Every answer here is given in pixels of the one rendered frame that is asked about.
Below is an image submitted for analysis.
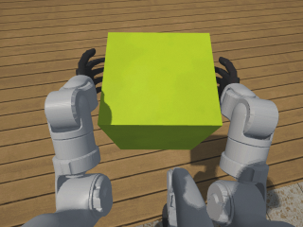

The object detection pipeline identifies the robot right upper arm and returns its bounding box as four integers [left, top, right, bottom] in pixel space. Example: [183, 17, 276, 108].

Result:
[206, 180, 295, 227]

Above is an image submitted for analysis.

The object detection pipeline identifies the robot right hand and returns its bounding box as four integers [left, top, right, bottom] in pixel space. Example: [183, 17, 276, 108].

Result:
[214, 57, 240, 102]

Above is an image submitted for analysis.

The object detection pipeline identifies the left robot forearm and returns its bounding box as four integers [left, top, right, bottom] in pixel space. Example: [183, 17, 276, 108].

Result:
[45, 75, 101, 208]

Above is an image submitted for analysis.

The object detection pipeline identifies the right robot forearm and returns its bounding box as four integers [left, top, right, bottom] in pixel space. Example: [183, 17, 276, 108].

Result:
[219, 83, 279, 210]

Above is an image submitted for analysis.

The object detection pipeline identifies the robot left hand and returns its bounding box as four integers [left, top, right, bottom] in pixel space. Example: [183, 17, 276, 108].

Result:
[76, 48, 105, 94]

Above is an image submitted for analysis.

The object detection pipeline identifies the right robot thigh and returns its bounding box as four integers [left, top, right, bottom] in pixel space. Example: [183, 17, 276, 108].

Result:
[167, 167, 214, 227]

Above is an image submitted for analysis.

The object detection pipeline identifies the robot right shin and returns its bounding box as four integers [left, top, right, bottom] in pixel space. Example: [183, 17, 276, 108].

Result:
[167, 166, 180, 227]

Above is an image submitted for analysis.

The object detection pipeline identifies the carton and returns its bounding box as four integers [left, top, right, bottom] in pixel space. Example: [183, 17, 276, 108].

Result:
[98, 32, 223, 150]

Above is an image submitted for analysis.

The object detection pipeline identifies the robot left upper arm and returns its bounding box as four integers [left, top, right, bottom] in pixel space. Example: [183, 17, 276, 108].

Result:
[21, 173, 113, 227]

